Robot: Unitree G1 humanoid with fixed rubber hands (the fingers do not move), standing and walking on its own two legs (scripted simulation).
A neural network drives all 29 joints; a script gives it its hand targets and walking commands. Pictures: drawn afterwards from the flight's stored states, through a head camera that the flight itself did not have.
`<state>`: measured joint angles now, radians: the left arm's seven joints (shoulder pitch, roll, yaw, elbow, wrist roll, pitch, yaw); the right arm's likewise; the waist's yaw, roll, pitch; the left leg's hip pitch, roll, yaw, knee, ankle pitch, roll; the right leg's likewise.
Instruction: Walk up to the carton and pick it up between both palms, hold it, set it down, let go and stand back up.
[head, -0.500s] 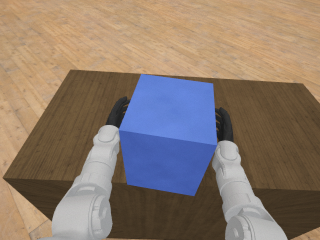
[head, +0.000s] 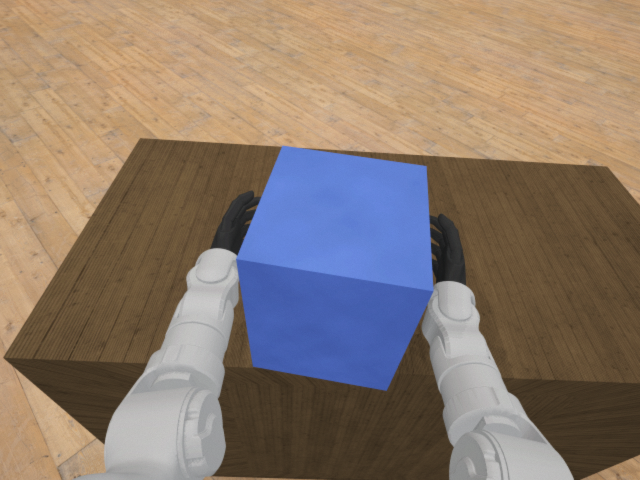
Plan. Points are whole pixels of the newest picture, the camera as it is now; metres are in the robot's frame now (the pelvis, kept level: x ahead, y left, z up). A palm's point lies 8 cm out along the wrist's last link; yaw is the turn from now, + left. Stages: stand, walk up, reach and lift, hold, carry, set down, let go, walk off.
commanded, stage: reach and lift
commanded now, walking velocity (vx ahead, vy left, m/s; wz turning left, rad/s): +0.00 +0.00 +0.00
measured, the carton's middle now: (335, 270) +0.40 -0.01 +0.05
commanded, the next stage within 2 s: none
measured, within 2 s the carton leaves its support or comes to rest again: leaves its support in 0.30 s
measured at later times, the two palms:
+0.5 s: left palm (226, 240) +0.40 +0.13 +0.11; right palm (452, 267) +0.36 -0.15 +0.10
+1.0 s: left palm (211, 216) +0.39 +0.14 +0.16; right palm (455, 245) +0.36 -0.14 +0.14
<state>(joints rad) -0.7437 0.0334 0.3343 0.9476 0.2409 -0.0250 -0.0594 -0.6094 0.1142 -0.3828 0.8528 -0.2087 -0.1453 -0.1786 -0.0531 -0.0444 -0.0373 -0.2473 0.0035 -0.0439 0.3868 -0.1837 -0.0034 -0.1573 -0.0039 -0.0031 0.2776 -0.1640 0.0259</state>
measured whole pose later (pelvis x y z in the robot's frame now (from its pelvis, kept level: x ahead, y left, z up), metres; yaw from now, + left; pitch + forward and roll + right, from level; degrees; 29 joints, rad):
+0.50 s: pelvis +0.00 +0.00 +0.00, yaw +0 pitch +2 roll -1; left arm -0.73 0.02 0.33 0.90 0.24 -0.03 -0.04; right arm -0.62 0.11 -0.38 0.85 -0.21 -0.18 -0.21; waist -0.05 -0.04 -0.06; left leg -0.24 0.00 -0.04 0.39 -0.18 0.00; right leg -0.14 0.00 0.00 0.28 -0.16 0.03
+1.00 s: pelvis -0.02 +0.00 +0.00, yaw +0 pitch -2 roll -1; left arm -0.82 0.03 0.33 0.73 0.26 0.34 -0.03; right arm -0.76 0.06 -0.32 0.85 -0.12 0.08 -0.20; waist -0.05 -0.04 -0.04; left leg -0.19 0.00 -0.04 0.39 -0.16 0.00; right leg -0.10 0.00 0.00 0.28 -0.15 0.03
